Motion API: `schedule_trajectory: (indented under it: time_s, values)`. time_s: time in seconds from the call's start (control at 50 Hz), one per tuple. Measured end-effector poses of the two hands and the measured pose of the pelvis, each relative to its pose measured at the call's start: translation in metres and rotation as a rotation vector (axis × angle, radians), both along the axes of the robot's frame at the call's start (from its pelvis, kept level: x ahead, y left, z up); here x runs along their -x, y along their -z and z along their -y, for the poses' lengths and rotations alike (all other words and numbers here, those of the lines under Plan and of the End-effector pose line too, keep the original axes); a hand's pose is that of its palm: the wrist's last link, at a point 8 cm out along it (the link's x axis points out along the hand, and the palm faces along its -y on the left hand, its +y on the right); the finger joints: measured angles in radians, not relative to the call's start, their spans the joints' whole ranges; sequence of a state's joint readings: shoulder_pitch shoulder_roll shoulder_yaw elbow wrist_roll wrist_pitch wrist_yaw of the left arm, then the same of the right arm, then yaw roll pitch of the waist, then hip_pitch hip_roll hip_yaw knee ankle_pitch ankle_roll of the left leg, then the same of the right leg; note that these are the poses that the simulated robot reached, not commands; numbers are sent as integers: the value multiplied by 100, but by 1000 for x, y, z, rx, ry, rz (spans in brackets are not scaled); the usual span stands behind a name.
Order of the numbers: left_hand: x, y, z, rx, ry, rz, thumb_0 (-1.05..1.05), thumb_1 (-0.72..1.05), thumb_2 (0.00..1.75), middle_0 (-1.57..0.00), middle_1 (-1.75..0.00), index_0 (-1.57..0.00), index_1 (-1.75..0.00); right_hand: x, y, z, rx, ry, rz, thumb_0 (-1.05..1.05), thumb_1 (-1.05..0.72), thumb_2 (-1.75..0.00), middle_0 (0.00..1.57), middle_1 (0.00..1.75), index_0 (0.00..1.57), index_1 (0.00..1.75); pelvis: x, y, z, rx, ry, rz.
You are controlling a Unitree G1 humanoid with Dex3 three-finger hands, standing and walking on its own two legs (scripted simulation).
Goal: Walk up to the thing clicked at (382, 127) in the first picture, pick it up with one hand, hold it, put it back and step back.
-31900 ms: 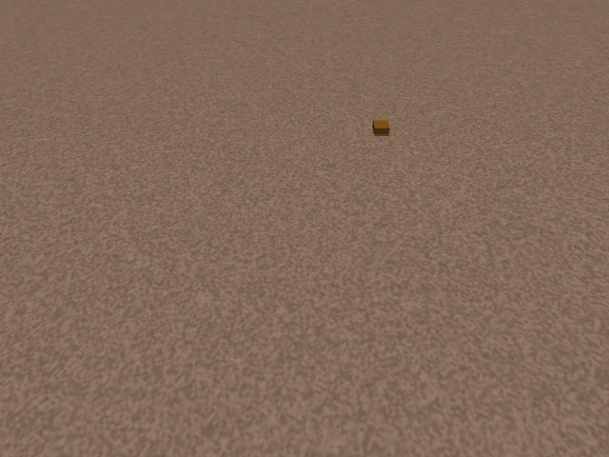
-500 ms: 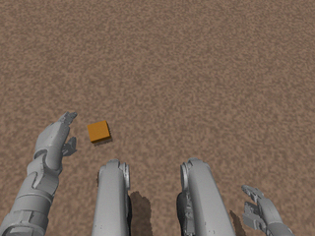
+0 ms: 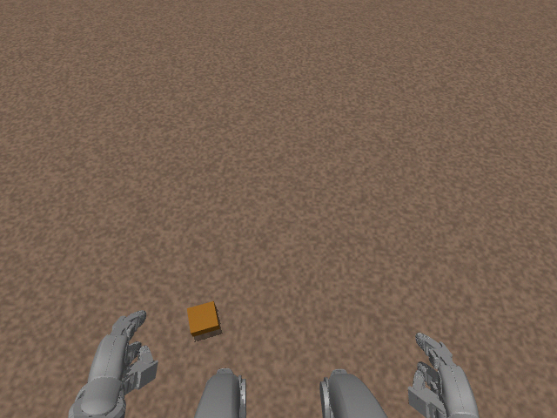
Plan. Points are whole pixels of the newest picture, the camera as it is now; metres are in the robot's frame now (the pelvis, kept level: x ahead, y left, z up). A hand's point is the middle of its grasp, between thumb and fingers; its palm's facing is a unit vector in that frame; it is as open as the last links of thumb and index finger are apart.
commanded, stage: home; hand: left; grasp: from above
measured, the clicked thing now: (203, 318) +0.47 +0.23 -0.63
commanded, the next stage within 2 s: none
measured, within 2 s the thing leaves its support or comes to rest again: neither
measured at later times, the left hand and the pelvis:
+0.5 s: hand (132, 381) +0.19 +0.18 +0.02, palm faces +0.09 -0.98 -0.20, open 7.4 cm; pelvis +0.04 +0.00 +0.07, yaw +2 degrees
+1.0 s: hand (139, 381) +0.19 +0.18 +0.02, palm faces +0.08 -0.98 -0.20, open 7.4 cm; pelvis +0.03 +0.00 +0.07, yaw +1 degrees
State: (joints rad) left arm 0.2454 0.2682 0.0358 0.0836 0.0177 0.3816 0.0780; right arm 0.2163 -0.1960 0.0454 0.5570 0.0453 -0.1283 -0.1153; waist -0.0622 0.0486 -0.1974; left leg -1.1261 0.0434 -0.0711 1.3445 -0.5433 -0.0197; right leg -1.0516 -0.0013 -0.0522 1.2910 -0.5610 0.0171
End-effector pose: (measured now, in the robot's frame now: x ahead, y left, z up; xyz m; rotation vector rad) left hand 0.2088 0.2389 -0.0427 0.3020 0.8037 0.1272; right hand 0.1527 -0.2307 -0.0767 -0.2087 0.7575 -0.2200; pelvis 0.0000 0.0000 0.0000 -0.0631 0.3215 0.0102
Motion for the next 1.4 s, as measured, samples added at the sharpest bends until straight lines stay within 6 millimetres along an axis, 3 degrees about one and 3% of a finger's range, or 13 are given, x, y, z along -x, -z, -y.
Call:
schedule_trajectory:
  time_s: [0.2,0.34,0.56,0.98,1.4]
  values:
    - [21,-73,6,107,-85,11,1,90,90,-20,-30,-20,-30,0,-63,8,56,62,68,2,-91,-90,20,30,20,30,-27,-54,-2,-5,-12,97]
    - [30,-97,4,105,-83,29,1,90,90,-20,-30,-20,-30,-22,-85,7,63,44,160,2,-91,-90,20,30,20,30,-36,-66,-3,-12,-17,136]
    - [36,-91,8,126,-90,9,1,91,90,-20,-30,-20,-30,-45,-95,2,66,-30,228,2,-91,-90,20,30,20,30,-35,-67,1,-20,-26,160]
    - [36,-93,13,117,-79,8,1,91,90,-20,-30,-20,-30,-26,-85,11,65,-6,169,2,-91,-90,20,30,20,30,-32,-68,5,-24,-21,162]
    - [29,-96,11,109,-68,26,1,91,90,-20,-30,-20,-30,-36,-86,9,67,-9,186,2,-91,-90,20,30,20,30,-38,-67,4,-24,-18,159]
